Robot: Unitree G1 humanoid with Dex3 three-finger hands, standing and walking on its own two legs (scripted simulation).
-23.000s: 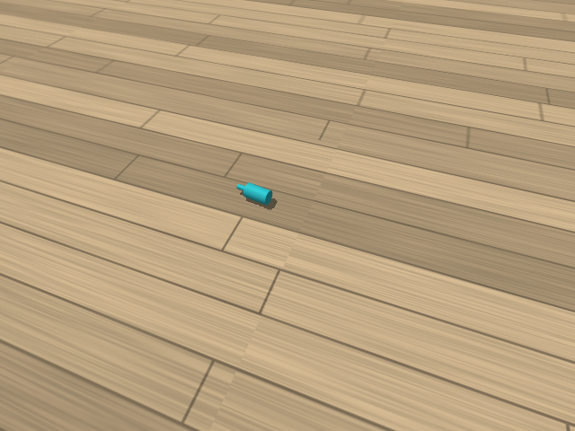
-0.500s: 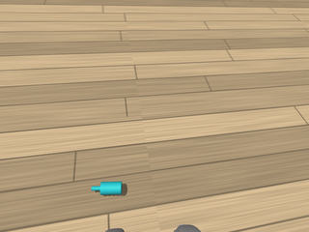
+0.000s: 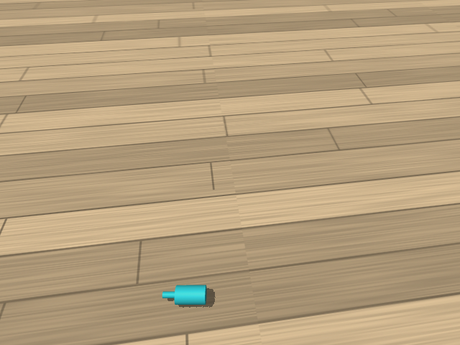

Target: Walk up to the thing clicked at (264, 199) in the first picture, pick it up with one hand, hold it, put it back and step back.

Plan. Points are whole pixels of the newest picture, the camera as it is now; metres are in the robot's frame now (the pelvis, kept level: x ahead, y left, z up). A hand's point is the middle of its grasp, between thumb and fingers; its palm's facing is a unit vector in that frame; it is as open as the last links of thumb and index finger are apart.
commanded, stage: walk up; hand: left
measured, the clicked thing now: (184, 294) +0.43 +0.21 -0.72
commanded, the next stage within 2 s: none
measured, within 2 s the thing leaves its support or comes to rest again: neither
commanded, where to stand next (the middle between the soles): +0.04 -0.05 m, yaw -1 degrees
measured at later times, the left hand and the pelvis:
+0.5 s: hand out of the picture +0.10 +0.20 -0.16, palm faces -0.09 -0.94 -0.33, open 7.4 cm; pelvis -0.02 -0.04 -0.01, yaw -2 degrees
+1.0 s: hand out of the picture +0.04 +0.23 -0.13, palm faces -0.01 -0.93 -0.38, open 7.4 cm; pelvis -0.02 -0.04 +0.01, yaw +0 degrees
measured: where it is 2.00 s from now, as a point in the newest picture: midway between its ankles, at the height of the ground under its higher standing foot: outside the picture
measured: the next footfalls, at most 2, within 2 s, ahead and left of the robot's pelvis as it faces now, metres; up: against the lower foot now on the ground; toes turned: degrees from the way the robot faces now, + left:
right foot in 0.38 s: +0.07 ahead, -0.16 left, +0.00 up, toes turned +0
left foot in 0.64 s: +0.02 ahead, +0.07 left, +0.00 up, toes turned +0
